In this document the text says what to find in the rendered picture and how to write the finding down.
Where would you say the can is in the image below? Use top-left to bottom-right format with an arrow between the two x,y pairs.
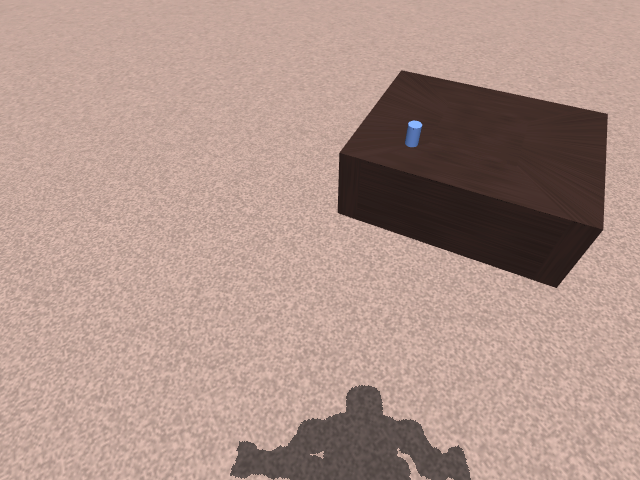
405,121 -> 422,147

